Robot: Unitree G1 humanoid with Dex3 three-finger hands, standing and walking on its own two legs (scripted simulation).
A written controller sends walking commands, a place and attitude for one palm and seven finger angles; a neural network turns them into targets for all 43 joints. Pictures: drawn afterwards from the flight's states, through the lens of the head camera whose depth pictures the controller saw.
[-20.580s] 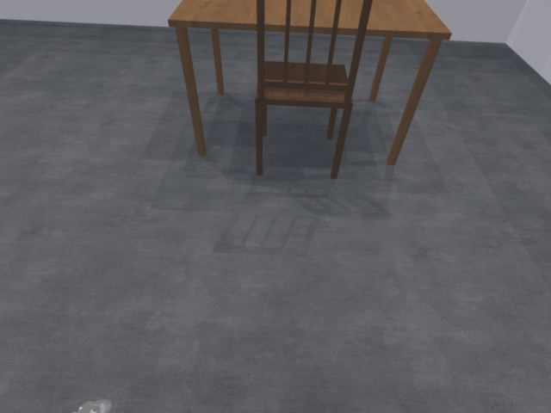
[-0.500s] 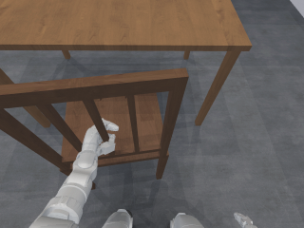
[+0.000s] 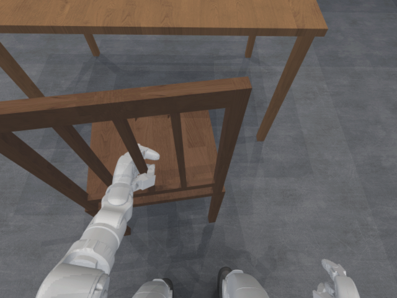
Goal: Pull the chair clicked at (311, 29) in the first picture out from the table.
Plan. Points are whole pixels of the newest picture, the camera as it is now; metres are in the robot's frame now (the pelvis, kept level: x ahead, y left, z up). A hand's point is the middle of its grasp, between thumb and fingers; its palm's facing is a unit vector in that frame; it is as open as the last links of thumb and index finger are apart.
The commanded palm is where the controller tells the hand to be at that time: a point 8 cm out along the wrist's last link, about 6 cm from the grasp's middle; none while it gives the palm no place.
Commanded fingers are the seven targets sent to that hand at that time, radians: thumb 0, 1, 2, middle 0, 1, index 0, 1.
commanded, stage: step backward, pulling the chair out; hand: left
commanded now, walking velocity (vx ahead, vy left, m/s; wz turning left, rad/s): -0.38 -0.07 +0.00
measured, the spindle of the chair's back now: (139, 162) +0.39 +0.14 -0.04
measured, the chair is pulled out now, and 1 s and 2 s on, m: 0.36 0.54 0.57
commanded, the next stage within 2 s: stop walking, hand still on the chair in 0.84 s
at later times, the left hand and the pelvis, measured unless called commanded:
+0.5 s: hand (138, 221) +0.26 +0.13 -0.06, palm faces -0.02 -0.98 -0.19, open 5.0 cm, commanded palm +0.26 +0.18 -0.07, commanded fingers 0.00 0.90 0.90 -0.50 -1.45 -0.50 -1.45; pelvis -0.08 +0.00 +0.00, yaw +1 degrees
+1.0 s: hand (137, 263) +0.18 +0.12 -0.06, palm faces -0.03 -0.98 -0.19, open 5.0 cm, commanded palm +0.17 +0.17 -0.05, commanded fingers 0.00 0.90 0.90 -0.50 -1.45 -0.50 -1.45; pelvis -0.16 +0.00 -0.01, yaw +1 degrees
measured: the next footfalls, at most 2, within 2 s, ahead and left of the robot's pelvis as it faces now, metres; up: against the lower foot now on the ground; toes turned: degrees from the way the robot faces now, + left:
left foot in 0.36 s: -0.09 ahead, +0.15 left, +0.00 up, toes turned +1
right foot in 0.56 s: -0.04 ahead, -0.13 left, +0.00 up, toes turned -1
